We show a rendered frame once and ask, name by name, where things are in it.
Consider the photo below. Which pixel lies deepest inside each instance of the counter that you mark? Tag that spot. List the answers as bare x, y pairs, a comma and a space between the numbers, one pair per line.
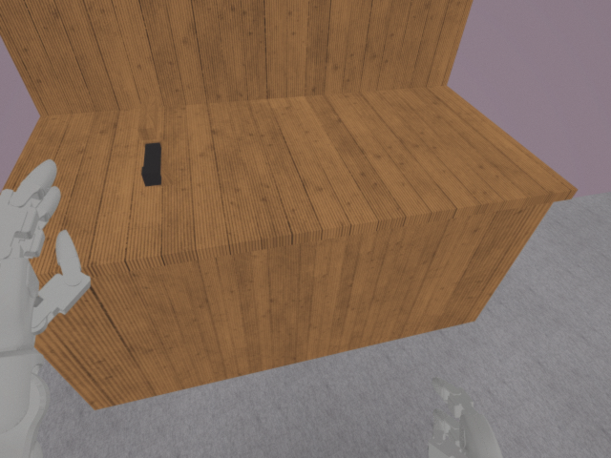
322, 188

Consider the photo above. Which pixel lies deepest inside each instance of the right robot hand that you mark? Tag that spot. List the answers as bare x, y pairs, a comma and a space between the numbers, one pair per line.
472, 437

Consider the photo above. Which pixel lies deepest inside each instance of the robot left forearm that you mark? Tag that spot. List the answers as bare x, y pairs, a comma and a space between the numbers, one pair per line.
24, 402

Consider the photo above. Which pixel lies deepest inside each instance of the tap lever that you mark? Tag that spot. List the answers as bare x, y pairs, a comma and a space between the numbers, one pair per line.
151, 168

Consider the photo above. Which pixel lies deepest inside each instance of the left robot hand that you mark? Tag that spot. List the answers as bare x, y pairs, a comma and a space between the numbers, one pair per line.
23, 215

